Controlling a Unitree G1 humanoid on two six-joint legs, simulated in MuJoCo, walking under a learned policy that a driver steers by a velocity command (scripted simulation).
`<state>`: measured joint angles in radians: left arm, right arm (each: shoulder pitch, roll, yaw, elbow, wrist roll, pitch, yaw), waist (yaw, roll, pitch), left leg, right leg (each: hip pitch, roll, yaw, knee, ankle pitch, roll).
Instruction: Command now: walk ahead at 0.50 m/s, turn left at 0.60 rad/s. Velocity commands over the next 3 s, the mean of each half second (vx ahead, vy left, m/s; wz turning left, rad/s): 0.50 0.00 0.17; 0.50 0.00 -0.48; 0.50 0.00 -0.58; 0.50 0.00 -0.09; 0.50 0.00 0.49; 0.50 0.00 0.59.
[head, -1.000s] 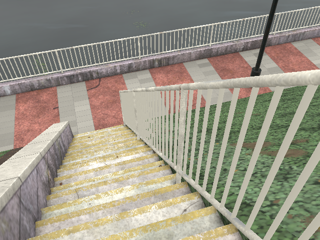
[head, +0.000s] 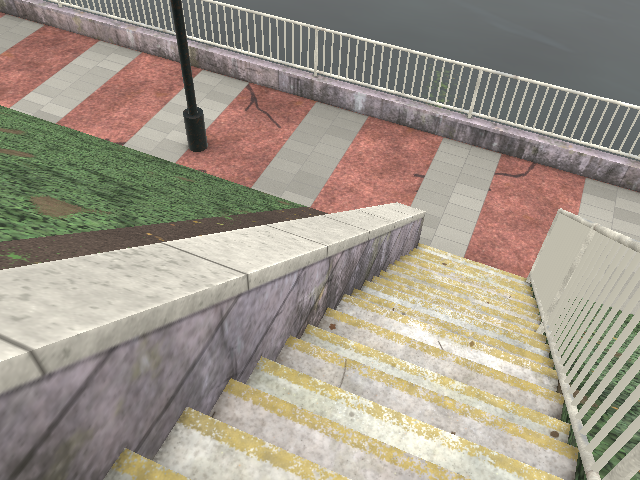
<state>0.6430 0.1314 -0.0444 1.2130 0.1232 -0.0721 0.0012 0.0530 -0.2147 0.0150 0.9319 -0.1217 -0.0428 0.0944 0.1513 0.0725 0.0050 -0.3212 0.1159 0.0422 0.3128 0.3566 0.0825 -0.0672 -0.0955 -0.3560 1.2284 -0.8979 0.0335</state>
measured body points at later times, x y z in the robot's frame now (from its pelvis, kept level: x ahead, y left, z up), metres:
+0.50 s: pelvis +0.29 -0.02 -0.29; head +0.28 -0.03 +0.16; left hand +0.21 +0.24 -0.43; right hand +0.33 -0.26 -0.44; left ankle +0.19 +0.11 -0.72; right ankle +0.28 -0.09 -1.01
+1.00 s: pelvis +0.54 +0.00 -0.48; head +0.53 +0.00 -0.03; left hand +0.57 +0.22 -0.63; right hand +0.53 -0.26 -0.62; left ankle +0.56 +0.07 -1.21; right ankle +0.52 -0.14 -1.00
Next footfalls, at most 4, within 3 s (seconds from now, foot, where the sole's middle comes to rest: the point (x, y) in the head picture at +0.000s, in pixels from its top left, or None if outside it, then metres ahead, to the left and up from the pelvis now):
0.02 left None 0.12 0.10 -0.85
0.42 right None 0.32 -0.09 -1.04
0.86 left None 0.60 0.07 -1.25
1.42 right None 0.77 -0.25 -1.47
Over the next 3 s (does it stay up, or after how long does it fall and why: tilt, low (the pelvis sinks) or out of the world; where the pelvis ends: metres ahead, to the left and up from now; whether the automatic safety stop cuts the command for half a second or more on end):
stays up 1.46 -0.41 -1.29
